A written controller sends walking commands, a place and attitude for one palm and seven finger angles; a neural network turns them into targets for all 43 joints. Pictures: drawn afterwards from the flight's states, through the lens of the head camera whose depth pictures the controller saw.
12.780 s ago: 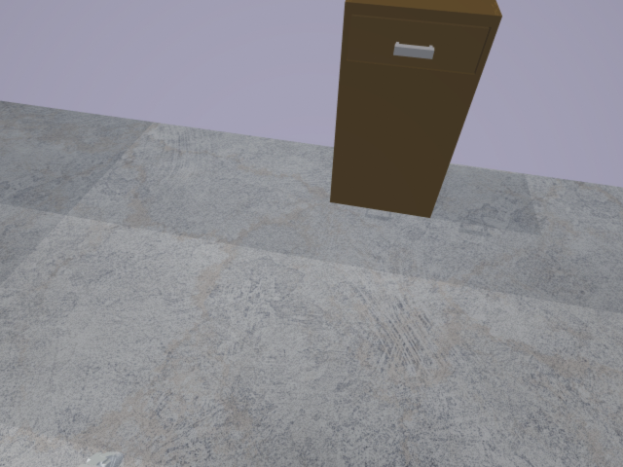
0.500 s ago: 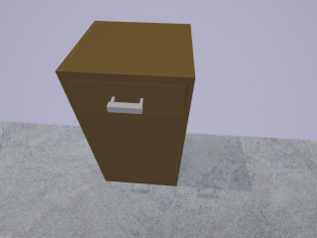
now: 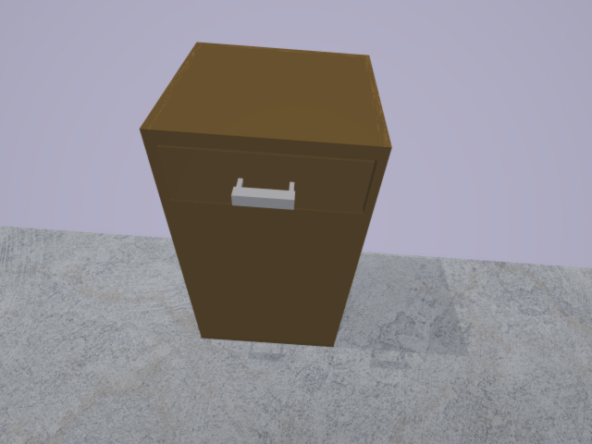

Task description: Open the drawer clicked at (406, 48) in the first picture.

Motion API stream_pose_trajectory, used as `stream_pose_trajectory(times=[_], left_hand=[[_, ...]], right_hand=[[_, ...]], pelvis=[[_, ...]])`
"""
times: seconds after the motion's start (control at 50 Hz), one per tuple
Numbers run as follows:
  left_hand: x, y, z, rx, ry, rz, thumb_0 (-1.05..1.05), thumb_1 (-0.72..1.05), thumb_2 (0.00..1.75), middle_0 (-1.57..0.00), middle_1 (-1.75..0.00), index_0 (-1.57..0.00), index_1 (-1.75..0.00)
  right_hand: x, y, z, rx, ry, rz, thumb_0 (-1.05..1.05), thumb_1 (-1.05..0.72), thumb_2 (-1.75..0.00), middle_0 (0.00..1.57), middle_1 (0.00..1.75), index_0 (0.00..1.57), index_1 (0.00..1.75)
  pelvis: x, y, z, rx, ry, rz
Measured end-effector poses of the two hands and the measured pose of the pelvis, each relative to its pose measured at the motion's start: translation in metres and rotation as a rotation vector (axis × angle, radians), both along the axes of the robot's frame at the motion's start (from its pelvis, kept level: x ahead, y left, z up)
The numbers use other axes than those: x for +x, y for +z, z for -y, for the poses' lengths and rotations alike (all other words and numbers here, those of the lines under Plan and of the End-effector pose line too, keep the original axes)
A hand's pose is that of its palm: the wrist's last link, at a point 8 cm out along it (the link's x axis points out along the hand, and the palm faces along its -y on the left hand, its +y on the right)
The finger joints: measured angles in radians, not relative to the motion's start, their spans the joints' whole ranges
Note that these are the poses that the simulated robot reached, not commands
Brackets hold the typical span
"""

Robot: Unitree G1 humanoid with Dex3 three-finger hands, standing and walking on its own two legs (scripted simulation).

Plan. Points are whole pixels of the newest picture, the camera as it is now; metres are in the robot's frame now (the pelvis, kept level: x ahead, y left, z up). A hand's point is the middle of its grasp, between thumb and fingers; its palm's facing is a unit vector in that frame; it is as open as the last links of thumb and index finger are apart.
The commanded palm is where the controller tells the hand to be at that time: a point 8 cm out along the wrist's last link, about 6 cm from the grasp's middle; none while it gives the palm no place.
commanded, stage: shuffle to correct the standing spot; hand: left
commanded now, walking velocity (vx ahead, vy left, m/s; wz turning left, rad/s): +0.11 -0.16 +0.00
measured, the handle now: (264, 191) +0.59 +0.10 -0.01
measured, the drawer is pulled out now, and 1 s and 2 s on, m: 0.00 0.00 0.00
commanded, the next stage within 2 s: come to a stop and stand still in 0.78 s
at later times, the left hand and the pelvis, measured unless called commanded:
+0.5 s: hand out of the picture +0.02 +0.11 -0.18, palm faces +0.05 -0.99 -0.14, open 7.4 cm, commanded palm none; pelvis +0.02 -0.04 +0.00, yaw +0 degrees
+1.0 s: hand out of the picture +0.17 +0.08 -0.17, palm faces -0.02 -0.97 -0.25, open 7.4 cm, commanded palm none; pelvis +0.10 -0.11 -0.01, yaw -2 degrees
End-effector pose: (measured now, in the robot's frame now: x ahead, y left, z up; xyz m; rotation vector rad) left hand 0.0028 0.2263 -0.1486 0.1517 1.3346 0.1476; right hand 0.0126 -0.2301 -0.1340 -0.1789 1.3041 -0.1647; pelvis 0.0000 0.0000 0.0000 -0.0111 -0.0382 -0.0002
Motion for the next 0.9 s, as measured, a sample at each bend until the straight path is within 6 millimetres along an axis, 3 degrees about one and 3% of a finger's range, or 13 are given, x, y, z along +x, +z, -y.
stream_pose_trajectory(times=[0.12,0.2,0.38,0.46,0.6,0.66,0.8,0.9], left_hand=[[-0.029,-0.001,0.001,-0.018,-0.011,-0.102,0.0,0.91,0.9,-0.19,-0.29,-0.2,-0.3],[-0.037,0.003,0.008,-0.031,-0.026,-0.16,0.0,0.91,0.9,-0.19,-0.29,-0.2,-0.3],[-0.004,0.002,0.042,-0.031,-0.016,-0.085,0.0,0.91,0.9,-0.19,-0.29,-0.2,-0.3],[0.006,0.0,0.058,-0.044,0.03,-0.036,0.0,0.9,0.9,-0.19,-0.29,-0.2,-0.3],[0.017,-0.014,0.072,-0.101,0.038,-0.065,0.0,0.9,0.9,-0.2,-0.3,-0.2,-0.3],[0.026,-0.023,0.072,-0.118,0.007,-0.095,0.0,0.9,0.9,-0.2,-0.3,-0.2,-0.3],[0.076,-0.001,0.062,-0.055,-0.033,-0.074,0.03,0.93,0.9,-0.2,-0.3,-0.2,-0.3],[0.118,0.012,0.067,0.001,-0.045,-0.018,0.02,0.92,0.9,-0.19,-0.29,-0.2,-0.3]], right_hand=[[-0.03,-0.002,-0.006,0.002,-0.055,-0.068,0.0,-0.91,-0.9,0.2,0.3,0.21,0.3],[-0.048,-0.002,0.0,-0.006,-0.104,-0.098,0.0,-0.9,-0.9,0.2,0.3,0.21,0.3],[-0.073,-0.012,0.028,-0.001,-0.141,-0.193,0.0,-0.9,-0.9,0.2,0.3,0.2,0.3],[-0.055,-0.008,0.036,0.003,-0.113,-0.202,0.0,-0.91,-0.9,0.2,0.3,0.2,0.3],[0.014,-0.006,0.033,-0.009,-0.071,-0.054,0.0,-0.91,-0.9,0.19,0.3,0.2,0.3],[0.031,-0.011,0.032,-0.021,-0.083,0.001,0.0,-0.91,-0.9,0.19,0.3,0.2,0.3],[0.024,-0.001,0.04,0.0,-0.115,-0.065,0.0,-0.91,-0.9,0.2,0.3,0.21,0.3],[0.014,-0.002,0.064,0.021,-0.14,-0.156,0.0,-0.91,-0.9,0.2,0.3,0.21,0.3]], pelvis=[[-0.002,0.001,-0.004,0.005,-0.022,-0.009],[-0.001,0.003,0.002,0.006,-0.049,-0.018],[0.009,-0.003,0.029,0.001,-0.044,-0.019],[0.018,-0.001,0.039,-0.014,-0.016,-0.026],[0.04,-0.006,0.04,-0.032,-0.004,-0.027],[0.049,-0.014,0.04,-0.017,-0.026,-0.029],[0.069,0.002,0.056,0.003,-0.045,-0.034],[0.082,0.005,0.079,-0.001,-0.04,-0.043]])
